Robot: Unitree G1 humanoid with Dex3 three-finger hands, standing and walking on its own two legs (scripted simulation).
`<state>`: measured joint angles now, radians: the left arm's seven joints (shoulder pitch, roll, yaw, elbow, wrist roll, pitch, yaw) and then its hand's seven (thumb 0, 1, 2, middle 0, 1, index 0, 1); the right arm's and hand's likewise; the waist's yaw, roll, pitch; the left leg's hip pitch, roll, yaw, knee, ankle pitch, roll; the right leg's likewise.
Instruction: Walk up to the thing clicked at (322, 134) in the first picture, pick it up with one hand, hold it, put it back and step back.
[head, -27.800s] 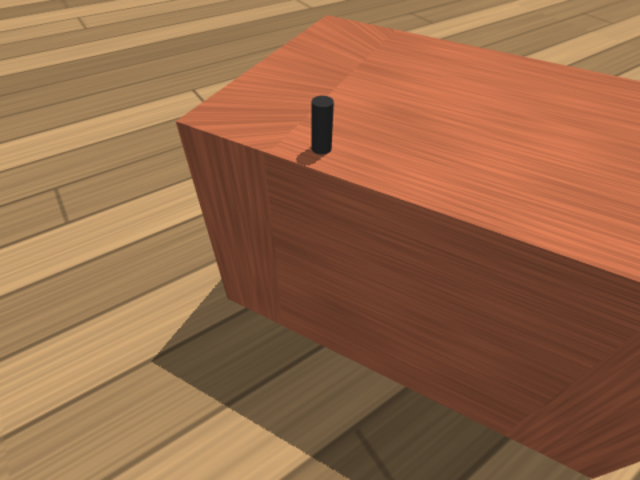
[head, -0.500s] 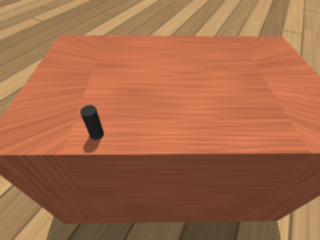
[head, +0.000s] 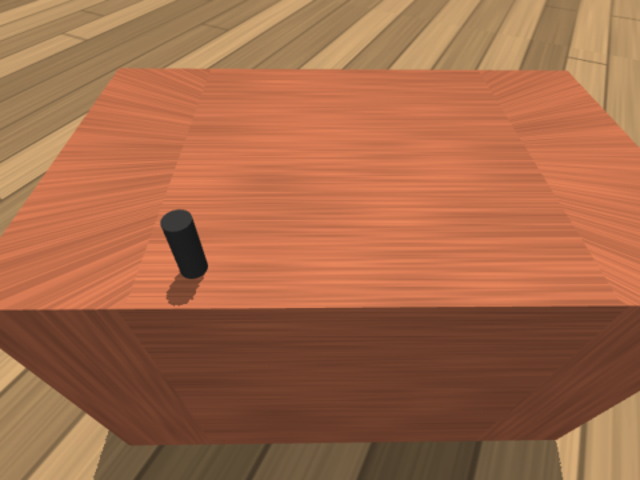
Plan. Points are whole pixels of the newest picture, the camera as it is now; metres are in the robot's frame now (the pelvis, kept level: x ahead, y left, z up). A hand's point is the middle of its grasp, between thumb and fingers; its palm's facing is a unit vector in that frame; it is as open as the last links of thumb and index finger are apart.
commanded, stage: stand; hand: left
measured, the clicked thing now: (185, 245) +0.44 +0.21 +0.02
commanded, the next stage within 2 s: step back in 1.50 s
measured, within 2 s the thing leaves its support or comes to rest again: neither
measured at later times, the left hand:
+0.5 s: hand out of the picture +0.07 +0.25 -0.16, palm faces -0.03 -0.94 -0.35, open 7.4 cm
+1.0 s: hand out of the picture +0.07 +0.26 -0.16, palm faces -0.03 -0.94 -0.35, open 7.4 cm
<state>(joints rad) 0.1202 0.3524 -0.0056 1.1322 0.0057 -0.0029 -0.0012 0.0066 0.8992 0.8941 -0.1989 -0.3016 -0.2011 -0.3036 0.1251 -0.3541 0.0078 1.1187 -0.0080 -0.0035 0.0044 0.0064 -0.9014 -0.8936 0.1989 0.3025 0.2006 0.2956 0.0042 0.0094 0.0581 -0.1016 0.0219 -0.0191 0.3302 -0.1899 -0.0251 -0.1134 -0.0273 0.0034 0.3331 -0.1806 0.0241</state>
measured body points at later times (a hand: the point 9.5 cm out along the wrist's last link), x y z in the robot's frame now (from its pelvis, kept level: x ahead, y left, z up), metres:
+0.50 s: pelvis +0.00 +0.00 +0.00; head +0.01 +0.00 +0.45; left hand +0.08 +0.30 -0.13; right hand +0.07 -0.30 -0.14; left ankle +0.00 +0.14 -0.75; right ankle +0.00 -0.13 -0.75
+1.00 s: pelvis +0.00 +0.00 +0.00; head +0.02 +0.00 +0.45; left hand +0.07 +0.31 -0.13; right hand +0.07 -0.30 -0.14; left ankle +0.00 +0.14 -0.75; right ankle +0.00 -0.13 -0.75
